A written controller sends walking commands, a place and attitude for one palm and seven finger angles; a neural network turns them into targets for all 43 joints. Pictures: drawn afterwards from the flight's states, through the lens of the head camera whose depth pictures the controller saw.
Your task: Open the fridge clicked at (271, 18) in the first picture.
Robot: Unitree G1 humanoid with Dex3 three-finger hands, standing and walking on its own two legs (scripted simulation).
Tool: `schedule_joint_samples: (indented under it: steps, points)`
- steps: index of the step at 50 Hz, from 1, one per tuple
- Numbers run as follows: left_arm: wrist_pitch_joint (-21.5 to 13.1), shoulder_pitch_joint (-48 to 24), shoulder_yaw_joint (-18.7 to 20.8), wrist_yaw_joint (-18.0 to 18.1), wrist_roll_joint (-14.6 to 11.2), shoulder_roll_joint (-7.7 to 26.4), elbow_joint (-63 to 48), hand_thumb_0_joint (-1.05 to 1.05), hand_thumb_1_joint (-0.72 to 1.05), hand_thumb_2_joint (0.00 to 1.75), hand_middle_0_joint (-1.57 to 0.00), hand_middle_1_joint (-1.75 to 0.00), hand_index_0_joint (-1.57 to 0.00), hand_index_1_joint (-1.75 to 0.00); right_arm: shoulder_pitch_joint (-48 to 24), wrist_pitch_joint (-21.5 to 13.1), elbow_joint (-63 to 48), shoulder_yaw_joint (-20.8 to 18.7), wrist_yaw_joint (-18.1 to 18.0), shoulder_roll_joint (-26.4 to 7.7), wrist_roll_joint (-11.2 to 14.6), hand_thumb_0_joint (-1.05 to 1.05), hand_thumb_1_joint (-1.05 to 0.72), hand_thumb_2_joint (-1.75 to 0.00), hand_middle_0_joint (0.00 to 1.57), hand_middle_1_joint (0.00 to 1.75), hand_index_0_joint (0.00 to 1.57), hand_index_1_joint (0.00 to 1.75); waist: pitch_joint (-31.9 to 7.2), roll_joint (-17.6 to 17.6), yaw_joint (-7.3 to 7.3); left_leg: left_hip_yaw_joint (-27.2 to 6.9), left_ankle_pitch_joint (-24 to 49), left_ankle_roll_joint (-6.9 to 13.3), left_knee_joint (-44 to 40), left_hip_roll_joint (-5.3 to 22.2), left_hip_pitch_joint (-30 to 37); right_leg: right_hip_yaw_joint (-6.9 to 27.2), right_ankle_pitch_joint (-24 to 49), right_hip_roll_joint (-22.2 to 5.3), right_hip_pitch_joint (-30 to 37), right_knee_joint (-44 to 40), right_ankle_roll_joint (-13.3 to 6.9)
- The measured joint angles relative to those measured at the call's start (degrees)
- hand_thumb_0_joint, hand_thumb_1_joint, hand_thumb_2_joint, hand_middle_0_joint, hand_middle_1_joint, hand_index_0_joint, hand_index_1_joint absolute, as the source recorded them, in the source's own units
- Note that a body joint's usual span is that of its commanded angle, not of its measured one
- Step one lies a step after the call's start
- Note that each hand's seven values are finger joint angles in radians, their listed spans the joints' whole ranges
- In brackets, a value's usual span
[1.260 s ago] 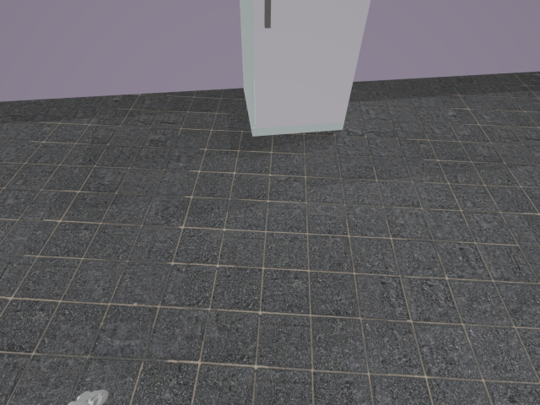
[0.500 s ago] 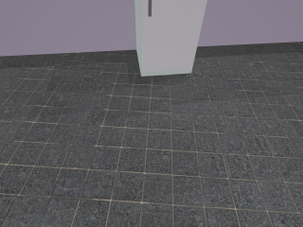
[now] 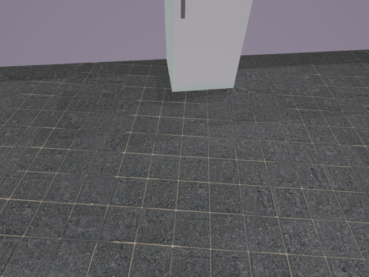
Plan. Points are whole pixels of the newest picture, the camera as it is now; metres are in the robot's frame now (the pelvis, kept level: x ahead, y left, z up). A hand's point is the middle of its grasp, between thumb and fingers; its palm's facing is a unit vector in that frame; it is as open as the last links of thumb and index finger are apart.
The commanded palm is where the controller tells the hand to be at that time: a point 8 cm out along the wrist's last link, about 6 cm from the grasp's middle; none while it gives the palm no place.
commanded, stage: look at it before walking up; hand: left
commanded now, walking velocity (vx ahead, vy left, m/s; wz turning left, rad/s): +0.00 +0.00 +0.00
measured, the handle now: out of the picture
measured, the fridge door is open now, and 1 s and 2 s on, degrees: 0 0 0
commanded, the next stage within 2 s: walk to a spot facing it in 0.18 s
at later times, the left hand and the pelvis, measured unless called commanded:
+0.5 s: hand out of the picture +0.06 +0.22 -0.18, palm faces -0.03 -0.97 -0.25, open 7.4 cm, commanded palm none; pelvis +0.03 +0.00 -0.01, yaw -2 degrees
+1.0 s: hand (145, 221) +0.31 +0.14 -0.19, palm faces -0.14 -0.96 -0.23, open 7.3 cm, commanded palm none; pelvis +0.19 -0.05 -0.03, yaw -9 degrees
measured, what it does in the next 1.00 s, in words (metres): walks ahead: right foot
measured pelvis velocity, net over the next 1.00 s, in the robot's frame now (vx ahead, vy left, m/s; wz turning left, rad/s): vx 0.19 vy -0.05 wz -0.16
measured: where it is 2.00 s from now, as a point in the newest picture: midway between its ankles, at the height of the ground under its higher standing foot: (208, 213)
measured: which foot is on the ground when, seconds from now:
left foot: down 0.00-0.90, up 0.92-1.00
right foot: down 0.00-0.60, up 0.62-0.88, down 0.90-1.00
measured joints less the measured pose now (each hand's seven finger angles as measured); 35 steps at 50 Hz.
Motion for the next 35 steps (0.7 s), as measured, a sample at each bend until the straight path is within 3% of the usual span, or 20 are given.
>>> schedule_joint_samples:
  steps: [17,28,31,35]
  points:
    - [0.0,0.36,0.09,0.37,-0.07,-0.08,0.35,0.01,0.91,0.9,-0.21,-0.3,-0.2,-0.3,-0.37,0.13,0.17,0.19,-0.27,0.1,-0.08,0.01,-0.91,-0.9,0.2,0.3,0.2,0.3,-0.2,0.16,0.23,-0.06,-0.33,-0.2,-0.52,0.17,0.73,-0.07,-0.31,0.15,0.76,-0.6,-0.08]
    - [0.53,10.76,1.12,-0.73,0.39,-6.23,0.29,0.01,0.91,0.9,-0.2,-0.3,-0.2,-0.3,7.97,-0.15,-0.25,-0.19,0.03,5.52,-0.72,0.0,-0.91,-0.9,0.2,0.3,0.2,0.3,-3.4,0.32,0.76,2.43,-10.61,0.33,11.44,2.14,-1.7,2.24,-7.89,2.03,-1.08,7.76,-0.4]
    - [0.81,13.44,1.63,-0.81,0.36,-7.61,1.32,0.01,0.91,0.9,-0.2,-0.3,-0.2,-0.3,10.54,-1.67,-0.09,-0.49,-0.27,7.57,-0.81,0.0,-0.91,-0.9,0.2,0.3,0.2,0.3,-3.12,-1.57,0.53,4.85,-13.11,0.81,11.69,1.34,0.05,3.4,-11.34,1.28,-3.4,15.13,-1.36]
    - [1.32,12.51,2.04,-0.98,0.59,-8.81,2.04,0.01,0.91,0.9,-0.21,-0.3,-0.2,-0.3,15.35,-3.79,0.25,-0.73,-1.38,10.11,-1.01,0.0,-0.91,-0.9,0.2,0.3,0.2,0.3,-1.21,-1.69,-1.34,6.59,-13.05,0.89,7.29,1.73,4.79,-0.96,-14.83,0.11,-12.41,34.28,-1.67]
